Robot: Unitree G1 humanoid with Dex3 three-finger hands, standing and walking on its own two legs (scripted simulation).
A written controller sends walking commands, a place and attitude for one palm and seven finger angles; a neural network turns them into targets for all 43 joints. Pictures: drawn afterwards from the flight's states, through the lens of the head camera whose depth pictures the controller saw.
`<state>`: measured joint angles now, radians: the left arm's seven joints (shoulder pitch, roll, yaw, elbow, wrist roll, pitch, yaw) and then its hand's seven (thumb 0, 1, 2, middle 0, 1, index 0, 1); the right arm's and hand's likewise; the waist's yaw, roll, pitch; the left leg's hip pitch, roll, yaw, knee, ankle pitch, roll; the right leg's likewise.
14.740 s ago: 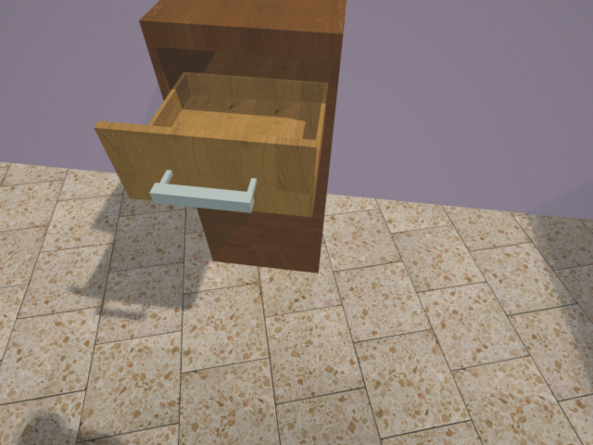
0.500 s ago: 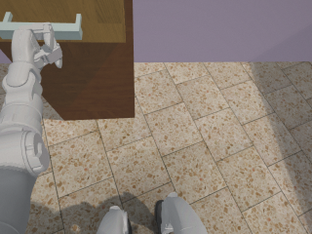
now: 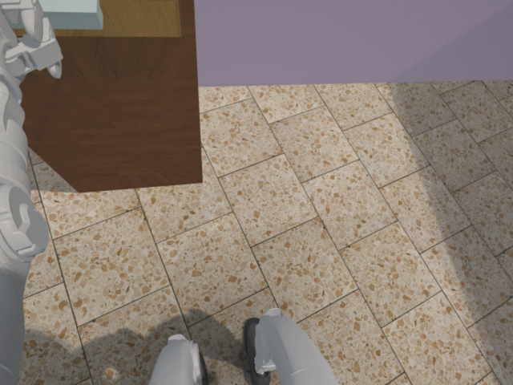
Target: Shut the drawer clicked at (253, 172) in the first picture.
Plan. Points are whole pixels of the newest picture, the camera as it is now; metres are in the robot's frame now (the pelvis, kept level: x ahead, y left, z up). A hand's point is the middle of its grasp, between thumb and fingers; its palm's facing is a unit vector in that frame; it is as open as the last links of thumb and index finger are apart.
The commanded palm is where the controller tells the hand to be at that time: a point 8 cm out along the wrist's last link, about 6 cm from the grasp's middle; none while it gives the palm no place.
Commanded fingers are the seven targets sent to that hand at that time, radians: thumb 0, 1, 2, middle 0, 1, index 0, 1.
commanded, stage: push the drawer shut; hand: left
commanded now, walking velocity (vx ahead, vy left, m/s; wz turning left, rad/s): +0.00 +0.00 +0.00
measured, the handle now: (27, 0) +0.66 +0.22 +0.09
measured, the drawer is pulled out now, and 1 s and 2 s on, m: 0.01 0.00 0.00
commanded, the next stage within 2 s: pull the fist back off the drawer in 0.38 s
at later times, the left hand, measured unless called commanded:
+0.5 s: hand (44, 32) +0.60 +0.19 +0.09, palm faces -0.01 -1.00 -0.05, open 3.3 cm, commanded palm +0.64 +0.19 +0.09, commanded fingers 0.00 0.90 0.90 -1.40 -1.60 -1.40 -1.60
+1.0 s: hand (46, 36) +0.59 +0.19 +0.09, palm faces +0.00 -1.00 -0.03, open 3.2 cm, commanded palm +0.58 +0.20 +0.09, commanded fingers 0.00 0.90 0.90 -1.40 -1.60 -1.40 -1.60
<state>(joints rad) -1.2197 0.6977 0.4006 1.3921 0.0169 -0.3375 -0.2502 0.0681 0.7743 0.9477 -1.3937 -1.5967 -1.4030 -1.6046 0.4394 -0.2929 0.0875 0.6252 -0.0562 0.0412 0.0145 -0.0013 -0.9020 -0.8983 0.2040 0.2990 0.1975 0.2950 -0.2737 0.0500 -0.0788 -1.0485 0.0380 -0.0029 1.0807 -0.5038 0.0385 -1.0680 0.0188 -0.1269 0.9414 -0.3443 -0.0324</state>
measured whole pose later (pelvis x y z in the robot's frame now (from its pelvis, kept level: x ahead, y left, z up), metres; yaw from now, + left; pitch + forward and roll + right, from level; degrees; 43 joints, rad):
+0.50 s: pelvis -0.01 +0.01 -0.01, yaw +0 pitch +30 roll -6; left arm -1.40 0.77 0.32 1.45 0.05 -0.26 -0.21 0.07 0.64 0.96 -1.39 -1.60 -1.40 -1.60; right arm 0.47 -0.29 0.12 0.67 -0.07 -0.01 0.01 0.00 -0.90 -0.90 0.21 0.30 0.20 0.30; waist -0.33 0.06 -0.08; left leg -1.17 0.03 -0.03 1.14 -0.49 0.05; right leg -1.16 0.00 -0.16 0.97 -0.33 -0.02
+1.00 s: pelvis -0.01 +0.01 -0.01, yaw +0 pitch +29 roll -6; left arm -1.31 0.73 0.39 1.36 0.05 -0.26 -0.21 0.04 0.69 0.91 -1.39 -1.60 -1.40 -1.60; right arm 0.49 -0.27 0.11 0.63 -0.08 0.03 0.05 0.00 -0.90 -0.90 0.20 0.30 0.20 0.30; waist -0.31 0.06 -0.08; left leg -1.15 0.03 -0.02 1.13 -0.50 0.05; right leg -1.15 0.01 -0.14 0.96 -0.33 -0.02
